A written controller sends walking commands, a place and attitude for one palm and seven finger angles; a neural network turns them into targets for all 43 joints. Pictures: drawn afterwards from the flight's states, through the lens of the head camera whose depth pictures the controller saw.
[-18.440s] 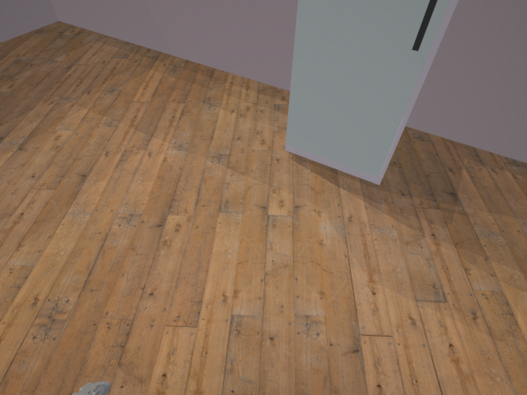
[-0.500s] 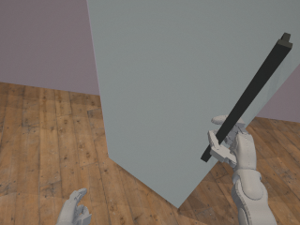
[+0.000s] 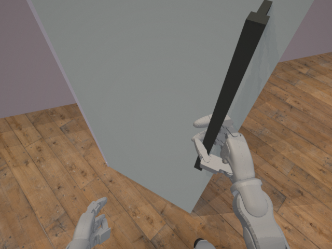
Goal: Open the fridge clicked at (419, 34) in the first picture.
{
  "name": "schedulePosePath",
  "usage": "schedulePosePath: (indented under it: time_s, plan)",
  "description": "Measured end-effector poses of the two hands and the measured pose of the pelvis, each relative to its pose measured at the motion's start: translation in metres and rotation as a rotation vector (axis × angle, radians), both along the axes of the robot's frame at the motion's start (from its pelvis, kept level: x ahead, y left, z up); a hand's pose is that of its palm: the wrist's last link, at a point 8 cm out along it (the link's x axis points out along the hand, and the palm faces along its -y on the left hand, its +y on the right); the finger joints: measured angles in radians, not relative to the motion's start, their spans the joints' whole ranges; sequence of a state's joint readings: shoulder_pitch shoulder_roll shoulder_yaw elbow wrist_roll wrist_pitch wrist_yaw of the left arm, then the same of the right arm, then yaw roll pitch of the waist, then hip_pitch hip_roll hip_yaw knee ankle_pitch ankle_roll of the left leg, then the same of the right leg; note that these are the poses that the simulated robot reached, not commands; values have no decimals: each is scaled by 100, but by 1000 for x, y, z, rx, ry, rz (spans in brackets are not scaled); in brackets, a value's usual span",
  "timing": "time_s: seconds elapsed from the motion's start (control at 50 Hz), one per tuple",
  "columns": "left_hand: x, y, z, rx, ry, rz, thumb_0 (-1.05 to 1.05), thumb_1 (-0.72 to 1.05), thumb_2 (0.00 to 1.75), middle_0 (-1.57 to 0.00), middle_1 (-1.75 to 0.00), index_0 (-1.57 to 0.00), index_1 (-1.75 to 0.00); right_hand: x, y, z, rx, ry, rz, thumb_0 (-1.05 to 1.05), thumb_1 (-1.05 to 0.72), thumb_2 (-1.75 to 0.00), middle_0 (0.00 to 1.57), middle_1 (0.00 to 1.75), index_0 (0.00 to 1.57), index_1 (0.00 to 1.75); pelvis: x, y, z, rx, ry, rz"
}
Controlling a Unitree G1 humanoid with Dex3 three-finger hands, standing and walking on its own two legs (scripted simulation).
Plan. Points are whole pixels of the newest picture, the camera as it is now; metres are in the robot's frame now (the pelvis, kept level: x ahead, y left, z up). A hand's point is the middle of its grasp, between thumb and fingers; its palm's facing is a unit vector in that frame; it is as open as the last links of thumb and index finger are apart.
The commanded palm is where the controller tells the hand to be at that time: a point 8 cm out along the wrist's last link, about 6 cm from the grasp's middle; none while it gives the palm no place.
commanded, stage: walk backward, drawing the door open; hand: right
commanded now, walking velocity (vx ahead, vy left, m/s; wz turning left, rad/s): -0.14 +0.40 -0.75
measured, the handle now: (220, 114) +0.34 -0.06 +0.18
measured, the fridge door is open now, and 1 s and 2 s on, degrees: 47 69 65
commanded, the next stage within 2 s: stop walking and hold the door back in 0.74 s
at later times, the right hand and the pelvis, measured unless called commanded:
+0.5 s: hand (166, 182) +0.22 +0.03 +0.12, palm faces +0.39 +0.90 -0.21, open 6.4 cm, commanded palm +0.17 -0.01 +0.12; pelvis +0.01 +0.23 -0.01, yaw -30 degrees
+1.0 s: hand (112, 206) +0.17 +0.11 +0.12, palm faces +0.85 +0.44 -0.29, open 6.2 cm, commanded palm +0.13 +0.07 +0.12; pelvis +0.11 +0.45 +0.01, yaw -53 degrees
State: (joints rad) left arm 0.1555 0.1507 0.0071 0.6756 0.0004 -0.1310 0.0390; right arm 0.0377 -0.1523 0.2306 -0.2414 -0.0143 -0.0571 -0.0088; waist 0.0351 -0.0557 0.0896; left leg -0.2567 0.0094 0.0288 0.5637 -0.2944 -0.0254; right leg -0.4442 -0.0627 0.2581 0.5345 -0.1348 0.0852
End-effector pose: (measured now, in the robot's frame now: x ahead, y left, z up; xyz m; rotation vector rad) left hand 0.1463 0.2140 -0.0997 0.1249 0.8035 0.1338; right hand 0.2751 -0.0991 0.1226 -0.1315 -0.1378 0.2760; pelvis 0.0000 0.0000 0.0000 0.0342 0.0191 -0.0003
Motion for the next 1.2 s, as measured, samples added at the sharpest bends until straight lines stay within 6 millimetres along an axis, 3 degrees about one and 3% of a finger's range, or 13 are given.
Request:
schedulePosePath:
  time_s: [0.08,0.16,0.32,0.4,0.46,0.56,0.62,0.76,0.88,0.96,1.06,1.2]
  plan:
    - [32,30,2,40,-69,-29,2,91,90,-21,-30,-20,-30,-19,12,1,2,5,-69,-1,-64,-79,43,138,31,137,-2,24,-5,1,-34,-121]
    - [61,46,9,107,-147,-135,2,91,90,-20,-30,-20,-30,-31,24,-3,45,-40,-108,-1,-64,-80,45,139,32,137,-2,47,-16,-17,-23,-179]
    - [75,77,11,34,-58,-399,2,91,90,-20,-30,-20,-30,-58,45,1,-13,-10,-325,-2,-62,-79,46,140,31,139,-14,138,5,19,-39,-329]
    - [90,100,-8,-25,-23,-471,2,90,90,-21,-30,-20,-30,-74,63,1,-45,-32,-502,-3,-62,-79,45,139,29,139,5,191,-10,-19,-11,-433]
    - [105,118,-21,-26,0,-500,2,90,90,-21,-30,-20,-30,-85,77,2,-60,-21,-625,-3,-63,-80,45,139,28,140,10,219,-13,-28,-30,-500]
    - [128,142,-11,2,-14,-544,2,91,90,-21,-30,-20,-30,-101,97,5,-59,24,-729,-2,-64,-80,44,138,28,140,20,253,-3,-73,-17,-590]
    - [144,152,-8,20,-82,-596,2,91,90,-20,-30,-20,-30,-109,107,2,-41,-30,-774,-1,-64,-81,44,138,28,140,27,274,-14,-47,4,-635]
    - [172,189,0,19,-31,-780,2,91,90,-21,-30,-20,-30,-130,142,4,-74,-3,-999,-1,-66,-82,45,140,26,140,56,353,-1,-32,-25,-741]
    - [217,227,-15,3,-2,-857,2,91,90,-21,-30,-20,-30,-149,184,6,-113,37,-1234,-1,-68,-83,45,139,24,140,95,412,-7,-53,-11,-830]
    - [242,248,-9,46,4,-905,2,91,90,-21,-30,-20,-30,-156,202,10,-118,89,-1332,-2,-67,-82,45,138,27,140,109,438,6,-101,5,-887]
    - [266,264,6,53,-30,-975,2,91,90,-20,-30,-20,-30,-155,207,14,-111,140,-1417,-2,-65,-82,45,137,33,140,121,471,16,-134,13,-954]
    - [280,298,30,41,-71,-1006,2,91,90,-20,-30,-20,-30,-152,211,18,-45,174,-1492,0,-66,-83,42,136,38,140,121,518,25,-150,19,-966]
